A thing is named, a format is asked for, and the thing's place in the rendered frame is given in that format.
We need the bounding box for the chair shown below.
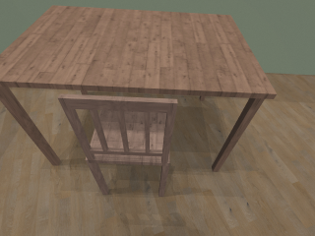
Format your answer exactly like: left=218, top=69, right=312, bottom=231
left=57, top=93, right=178, bottom=197

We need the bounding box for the table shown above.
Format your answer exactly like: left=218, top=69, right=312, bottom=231
left=0, top=5, right=277, bottom=172

